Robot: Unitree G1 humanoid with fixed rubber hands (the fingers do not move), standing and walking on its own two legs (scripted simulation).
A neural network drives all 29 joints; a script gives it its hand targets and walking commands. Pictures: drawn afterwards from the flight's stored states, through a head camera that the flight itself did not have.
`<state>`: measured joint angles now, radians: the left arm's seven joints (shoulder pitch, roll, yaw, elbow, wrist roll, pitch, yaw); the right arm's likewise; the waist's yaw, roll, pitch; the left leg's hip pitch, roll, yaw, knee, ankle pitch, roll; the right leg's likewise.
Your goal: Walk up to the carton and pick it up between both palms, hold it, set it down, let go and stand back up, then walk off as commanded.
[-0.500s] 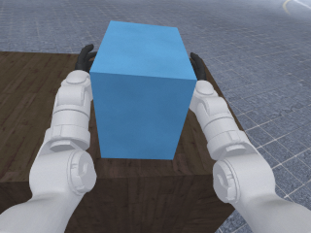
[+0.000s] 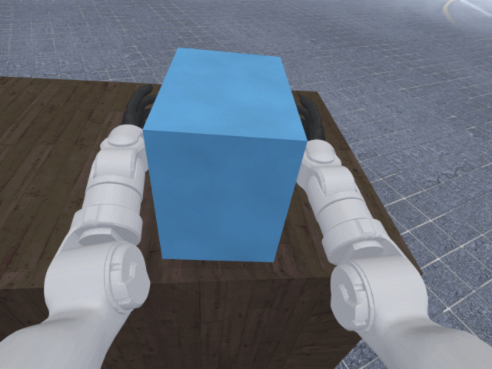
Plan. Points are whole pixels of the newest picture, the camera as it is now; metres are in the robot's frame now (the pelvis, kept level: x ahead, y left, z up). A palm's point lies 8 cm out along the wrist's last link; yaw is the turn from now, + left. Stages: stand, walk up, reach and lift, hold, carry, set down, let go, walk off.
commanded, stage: set down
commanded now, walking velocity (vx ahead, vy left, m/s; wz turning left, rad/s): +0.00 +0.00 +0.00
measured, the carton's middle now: (224, 152) +0.45 -0.03 +0.15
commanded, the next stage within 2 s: none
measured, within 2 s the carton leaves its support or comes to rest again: rests again in 1.16 s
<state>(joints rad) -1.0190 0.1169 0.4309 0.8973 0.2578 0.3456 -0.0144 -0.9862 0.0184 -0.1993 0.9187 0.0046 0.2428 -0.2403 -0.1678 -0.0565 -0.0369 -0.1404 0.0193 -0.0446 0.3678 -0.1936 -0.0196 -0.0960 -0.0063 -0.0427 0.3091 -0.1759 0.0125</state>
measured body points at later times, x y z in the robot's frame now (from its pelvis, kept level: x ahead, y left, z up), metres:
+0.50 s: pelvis +0.01 +0.00 +0.00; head +0.00 +0.03 +0.45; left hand +0.48 +0.11 +0.18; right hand +0.41 -0.17 +0.17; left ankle +0.01 +0.13 -0.75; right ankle -0.01 -0.12 -0.75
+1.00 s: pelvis +0.01 +0.00 +0.00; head -0.01 +0.03 +0.45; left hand +0.47 +0.11 +0.16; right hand +0.40 -0.17 +0.16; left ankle +0.01 +0.13 -0.75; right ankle -0.01 -0.12 -0.75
